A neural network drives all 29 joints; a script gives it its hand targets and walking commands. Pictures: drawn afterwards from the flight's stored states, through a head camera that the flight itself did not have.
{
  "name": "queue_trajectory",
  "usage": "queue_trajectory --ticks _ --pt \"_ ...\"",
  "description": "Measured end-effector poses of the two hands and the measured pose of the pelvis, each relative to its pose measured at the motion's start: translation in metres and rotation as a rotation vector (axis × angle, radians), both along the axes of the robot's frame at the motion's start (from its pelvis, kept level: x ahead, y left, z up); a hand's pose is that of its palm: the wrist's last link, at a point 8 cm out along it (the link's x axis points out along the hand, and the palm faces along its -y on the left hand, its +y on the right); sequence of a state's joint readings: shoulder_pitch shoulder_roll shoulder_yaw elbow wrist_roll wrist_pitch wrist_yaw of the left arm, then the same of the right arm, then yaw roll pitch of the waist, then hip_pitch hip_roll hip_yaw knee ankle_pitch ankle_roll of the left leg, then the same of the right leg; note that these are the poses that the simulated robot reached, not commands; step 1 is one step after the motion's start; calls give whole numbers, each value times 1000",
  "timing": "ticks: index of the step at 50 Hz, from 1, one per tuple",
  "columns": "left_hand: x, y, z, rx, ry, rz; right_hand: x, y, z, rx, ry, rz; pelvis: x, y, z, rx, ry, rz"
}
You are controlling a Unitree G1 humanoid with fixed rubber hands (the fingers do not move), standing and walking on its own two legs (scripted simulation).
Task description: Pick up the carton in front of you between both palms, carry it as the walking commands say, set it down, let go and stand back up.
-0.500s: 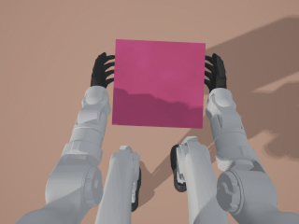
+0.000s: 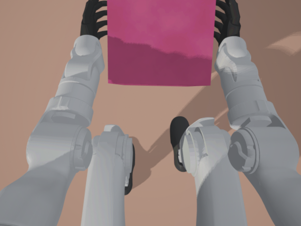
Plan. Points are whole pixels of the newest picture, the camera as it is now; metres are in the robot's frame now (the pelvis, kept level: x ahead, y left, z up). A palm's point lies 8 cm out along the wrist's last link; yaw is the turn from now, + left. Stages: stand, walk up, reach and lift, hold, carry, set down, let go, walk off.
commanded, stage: set down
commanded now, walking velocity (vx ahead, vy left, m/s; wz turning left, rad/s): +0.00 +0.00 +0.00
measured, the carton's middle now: (157, 47) +0.51 -0.05 -0.23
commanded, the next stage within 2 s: none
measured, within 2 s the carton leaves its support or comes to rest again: rests again in 0.82 s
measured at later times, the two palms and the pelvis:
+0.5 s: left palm (95, 42) +0.52 +0.10 -0.19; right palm (223, 35) +0.51 -0.20 -0.17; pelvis +0.00 +0.00 -0.03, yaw +1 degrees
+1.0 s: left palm (97, 40) +0.52 +0.10 -0.20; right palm (226, 38) +0.50 -0.21 -0.19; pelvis +0.00 +0.00 -0.03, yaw +1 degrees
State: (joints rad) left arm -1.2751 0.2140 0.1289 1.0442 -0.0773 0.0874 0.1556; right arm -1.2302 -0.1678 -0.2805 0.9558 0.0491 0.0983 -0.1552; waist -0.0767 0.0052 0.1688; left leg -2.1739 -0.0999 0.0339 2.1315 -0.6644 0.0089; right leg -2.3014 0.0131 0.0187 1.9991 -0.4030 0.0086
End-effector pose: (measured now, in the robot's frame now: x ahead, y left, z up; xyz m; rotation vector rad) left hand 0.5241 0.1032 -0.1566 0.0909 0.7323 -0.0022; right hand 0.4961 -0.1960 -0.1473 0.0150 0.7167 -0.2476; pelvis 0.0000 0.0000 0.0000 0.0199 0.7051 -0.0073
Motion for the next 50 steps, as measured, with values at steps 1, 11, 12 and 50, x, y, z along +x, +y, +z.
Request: queue_trajectory --ticks 1,11,12,50 --pt "1 -2 -4 -1 0 -3 2 -1 -2 -5 1 0 0 1 -3 -1 -2 -1" --pt "1 -4 -22 0 23 -13 3 -4 -16 1 23 -11 3 4 -18 -14 7 14" --pt "1 -3 -23 2 27 -13 3 -3 -17 -2 28 -6 3 4 -19 -14 7 17" --pt "0 -4 -40 -56 28 -82 8 -14 -38 -1 65 42 1 -1 -28 -22 -12 30"
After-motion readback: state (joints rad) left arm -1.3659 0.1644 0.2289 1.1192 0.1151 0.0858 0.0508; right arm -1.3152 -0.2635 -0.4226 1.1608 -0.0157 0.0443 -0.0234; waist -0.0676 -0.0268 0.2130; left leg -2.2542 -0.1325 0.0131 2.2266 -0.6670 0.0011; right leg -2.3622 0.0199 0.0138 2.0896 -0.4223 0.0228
